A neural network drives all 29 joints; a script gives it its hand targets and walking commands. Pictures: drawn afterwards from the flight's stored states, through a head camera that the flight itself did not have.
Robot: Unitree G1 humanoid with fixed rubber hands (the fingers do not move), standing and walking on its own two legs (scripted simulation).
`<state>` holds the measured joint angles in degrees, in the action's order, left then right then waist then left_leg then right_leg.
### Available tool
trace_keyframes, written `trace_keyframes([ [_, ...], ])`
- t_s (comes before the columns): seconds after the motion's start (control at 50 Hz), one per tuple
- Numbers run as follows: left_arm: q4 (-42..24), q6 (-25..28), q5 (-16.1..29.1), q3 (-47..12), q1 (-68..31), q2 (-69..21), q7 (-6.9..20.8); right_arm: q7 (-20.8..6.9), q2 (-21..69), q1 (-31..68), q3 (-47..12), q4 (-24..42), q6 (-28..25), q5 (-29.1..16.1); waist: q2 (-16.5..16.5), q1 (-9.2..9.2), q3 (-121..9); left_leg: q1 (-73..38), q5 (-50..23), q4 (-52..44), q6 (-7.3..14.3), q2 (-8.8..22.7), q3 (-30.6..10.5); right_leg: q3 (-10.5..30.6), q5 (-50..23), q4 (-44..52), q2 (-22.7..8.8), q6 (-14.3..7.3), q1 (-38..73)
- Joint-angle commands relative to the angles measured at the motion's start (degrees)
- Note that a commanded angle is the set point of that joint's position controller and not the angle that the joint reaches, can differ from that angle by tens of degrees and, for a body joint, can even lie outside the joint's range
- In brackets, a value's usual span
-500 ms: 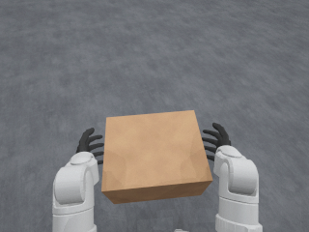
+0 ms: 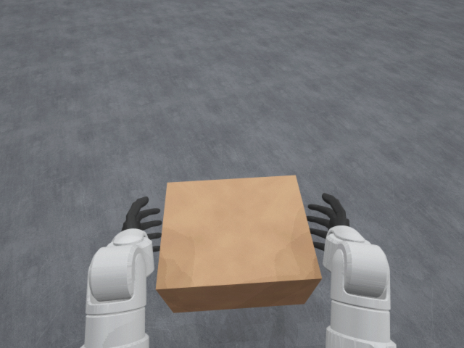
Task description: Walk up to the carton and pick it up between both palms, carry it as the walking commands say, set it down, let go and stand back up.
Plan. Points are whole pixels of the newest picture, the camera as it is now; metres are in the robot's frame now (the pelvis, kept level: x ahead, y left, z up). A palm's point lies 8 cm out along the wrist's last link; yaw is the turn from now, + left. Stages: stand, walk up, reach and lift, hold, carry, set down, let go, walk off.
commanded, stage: carry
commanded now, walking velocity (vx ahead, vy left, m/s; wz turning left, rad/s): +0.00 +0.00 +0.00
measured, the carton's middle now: (235, 243) +0.31 -0.01 -0.01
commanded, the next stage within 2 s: none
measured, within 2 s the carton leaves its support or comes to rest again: neither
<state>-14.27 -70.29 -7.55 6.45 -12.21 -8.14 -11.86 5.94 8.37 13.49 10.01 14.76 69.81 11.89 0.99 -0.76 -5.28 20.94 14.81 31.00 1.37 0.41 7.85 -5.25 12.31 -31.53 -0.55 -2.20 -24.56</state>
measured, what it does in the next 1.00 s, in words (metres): stands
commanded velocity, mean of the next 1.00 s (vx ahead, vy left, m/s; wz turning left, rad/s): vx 0.00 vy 0.00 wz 0.00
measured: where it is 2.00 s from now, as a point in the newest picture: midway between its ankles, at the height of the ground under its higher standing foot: outside the picture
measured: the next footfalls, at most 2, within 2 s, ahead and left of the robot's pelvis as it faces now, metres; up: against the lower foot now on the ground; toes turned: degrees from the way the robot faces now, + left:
none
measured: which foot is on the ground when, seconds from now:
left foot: down 0.00-1.00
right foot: down 0.00-1.00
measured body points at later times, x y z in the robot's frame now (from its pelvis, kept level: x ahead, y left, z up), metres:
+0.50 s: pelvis -0.02 +0.00 +0.00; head -0.04 +0.01 +0.45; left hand +0.26 +0.16 +0.07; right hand +0.26 -0.16 +0.08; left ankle +0.00 +0.09 -0.73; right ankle +0.04 -0.09 -0.73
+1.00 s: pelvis -0.01 +0.01 +0.00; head -0.02 +0.02 +0.45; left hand +0.27 +0.16 +0.07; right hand +0.28 -0.16 +0.08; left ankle +0.00 +0.09 -0.73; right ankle +0.04 -0.09 -0.73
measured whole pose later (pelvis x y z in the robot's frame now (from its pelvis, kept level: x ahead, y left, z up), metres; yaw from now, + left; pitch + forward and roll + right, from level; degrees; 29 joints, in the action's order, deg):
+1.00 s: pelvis -0.01 +0.01 +0.00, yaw +0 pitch +5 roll +0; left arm -12.9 -71.2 -7.5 6.7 -12.8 -8.2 -12.8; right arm 6.3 8.4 14.1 10.4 12.2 69.5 11.9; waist 1.1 -0.2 -7.4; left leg 20.9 14.6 30.7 2.8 0.3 8.0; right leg -5.2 10.3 -29.4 -0.6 -2.2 -23.7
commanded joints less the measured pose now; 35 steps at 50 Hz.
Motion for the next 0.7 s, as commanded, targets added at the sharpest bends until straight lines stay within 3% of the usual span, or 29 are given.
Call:
trace_keyframes([
  [0.0,-9.07,0.98,25.69,-39.38,-31.83,-55.29,22.91,-18.67,57.57,28.7,-44.66,3.83,-0.47,-32.85,-2.6,1.05,-19.32,-9.64,-8.75,-4.92,1.75,9.73,-6.33,6.79,-9.56,4.08,-6.71,-0.23,12.29],
  [0.02,-7.69,0.53,26.18,-39.5,-32.66,-55.85,23.11,-18.36,57.35,30.56,-43.73,4.2,-0.25,-32.32,-2.06,0.91,-19.86,-9.27,-5.81,-4.4,1.24,8.76,-5.12,8.0,-12.13,4.92,-7.73,-0.51,12.55],
  [0.06,-6.29,0.03,26.21,-39.47,-29.94,-54.52,23.51,-18.27,56.51,27.08,-42.78,1.9,0.16,-31.05,0.38,0.99,-17.45,-7.33,1.82,-6.33,1.74,8.2,-5.74,8.66,-6.15,6.25,-8.33,-0.9,10.66],
  [0.14,-2.08,-0.82,25.89,-38.63,-29.57,-54.96,23.9,-18.31,55.8,27.97,-41.86,-0.41,0.81,-30.06,1.01,0.9,-14.8,-4.86,3.69,-7.08,1.21,7.82,-6.18,8.66,-2.06,8.26,-8.29,-0.55,9.57],
  [0.16,-2.59,-0.89,26.0,-38.33,-30.52,-54.18,24.09,-18.45,56.31,27.36,-41.7,-1.7,1.04,-30.21,1.97,0.84,-14.02,-4.93,6.12,-7.09,1.53,7.37,-6.34,8.92,1.97,9.55,-8.11,-0.49,8.34],
  [0.2,-0.77,-1.31,25.44,-38.45,-30.99,-54.55,24.17,-18.64,55.69,28.15,-41.07,-2.8,1.08,-29.86,-2.34,0.99,-12.33,-1.93,9.25,-9.09,1.26,7.84,-7.24,8.37,2.63,9.35,-7.57,-0.56,8.9],
  [0.22,0.7,-1.49,25.02,-37.69,-29.59,-53.52,24.32,-18.83,55.22,26.64,-40.47,-4.7,1.28,-29.39,-0.52,0.88,-11.0,-1.13,12.05,-10.1,1.33,7.73,-7.77,8.31,5.85,9.4,-7.42,-0.5,7.57],
  [0.3,2.02,-0.91,25.22,-36.9,-31.32,-54.67,24.37,-18.97,56.68,29.43,-41.37,-4.34,0.93,-30.75,1.07,0.82,-11.36,-3.17,5.37,-8.04,1.02,6.87,-7.2,9.06,2.61,10.64,-8.2,-0.55,7.73],
  [0.32,1.36,-0.65,25.69,-37.52,-33.45,-55.74,24.43,-18.99,57.12,31.91,-41.54,-3.26,0.52,-31.24,-0.75,0.84,-10.85,-3.36,4.36,-8.03,1.06,7.2,-7.23,8.91,1.39,10.13,-8.36,-0.36,7.34],
  [0.34,-0.77,-0.35,25.8,-37.91,-33.69,-54.62,24.34,-18.86,57.05,30.53,-41.94,-3.39,0.45,-31.02,0.76,0.85,-12.22,-4.29,3.86,-7.8,1.37,7.35,-7.19,9.38,0.22,10.19,-8.28,-0.62,7.66],
  [0.4,-1.15,-0.19,26.33,-37.95,-35.26,-56.15,24.24,-18.53,58.13,33.33,-41.64,-1.67,-0.07,-31.61,-0.06,0.79,-14.55,-4.14,3.8,-7.55,1.33,7.4,-7.58,9.29,-0.56,9.33,-8.16,-0.53,9.59],
  [0.42,-2.55,0.14,26.23,-38.27,-34.4,-55.95,24.06,-18.51,58.19,33.03,-42.56,0.02,-0.1,-32.19,1.64,0.88,-15.03,-4.15,3.49,-8.09,1.51,7.32,-7.89,8.87,-0.52,8.59,-8.25,-0.55,10.22],
  [0.48,-5.07,0.25,26.47,-38.92,-36.02,-55.39,23.63,-18.42,58.19,30.76,-41.86,-0.95,-0.01,-31.72,-1.83,0.72,-14.85,-6.11,2.62,-8.12,1.54,7.26,-7.26,8.76,-0.65,8.74,-7.92,-0.42,8.32],
  [0.6,-3.23,0.0,25.78,-38.25,-32.24,-55.89,23.44,-18.14,57.76,32.15,-42.99,2.01,0.02,-32.2,1.87,0.94,-18.7,-7.32,-6.96,-5.29,1.9,8.1,-7.03,7.28,-11.06,5.99,-8.37,-0.01,12.06],
  [0.62,-4.04,-0.11,25.79,-38.36,-32.29,-54.78,23.39,-18.09,57.02,27.15,-41.52,-1.35,0.14,-30.68,-0.53,0.87,-18.11,-7.11,-6.31,-5.11,1.51,7.94,-6.62,7.84,-11.74,5.8,-8.39,-0.48,12.17],
  [0.68,-2.85,0.02,25.26,-37.84,-31.38,-56.04,23.45,-18.11,57.56,30.55,-42.41,1.24,-0.1,-31.44,1.78,0.92,-18.78,-8.4,-4.05,-4.8,1.38,7.72,-6.9,8.31,-10.53,6.73,-9.09,-0.67,11.6],
])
